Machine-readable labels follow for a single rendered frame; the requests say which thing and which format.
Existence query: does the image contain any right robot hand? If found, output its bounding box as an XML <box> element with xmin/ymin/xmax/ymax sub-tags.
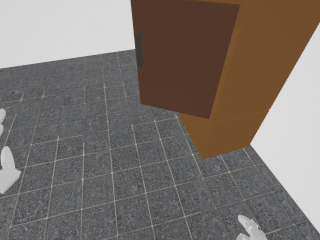
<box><xmin>236</xmin><ymin>214</ymin><xmax>267</xmax><ymax>240</ymax></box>

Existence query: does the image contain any cupboard door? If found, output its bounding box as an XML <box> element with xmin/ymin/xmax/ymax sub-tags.
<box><xmin>130</xmin><ymin>0</ymin><xmax>240</xmax><ymax>119</ymax></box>

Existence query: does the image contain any handle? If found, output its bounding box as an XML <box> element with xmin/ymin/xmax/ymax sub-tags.
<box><xmin>135</xmin><ymin>31</ymin><xmax>145</xmax><ymax>67</ymax></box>

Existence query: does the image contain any left robot hand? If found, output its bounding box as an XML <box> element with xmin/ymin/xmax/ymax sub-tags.
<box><xmin>0</xmin><ymin>108</ymin><xmax>21</xmax><ymax>194</ymax></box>

